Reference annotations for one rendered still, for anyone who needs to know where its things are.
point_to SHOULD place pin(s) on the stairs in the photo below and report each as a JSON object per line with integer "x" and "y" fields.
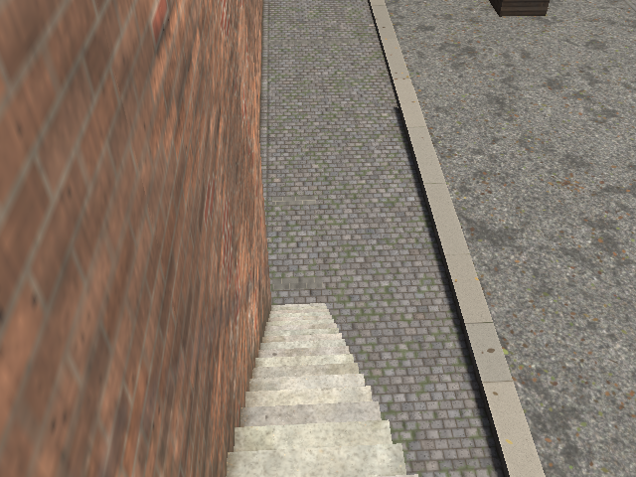
{"x": 308, "y": 412}

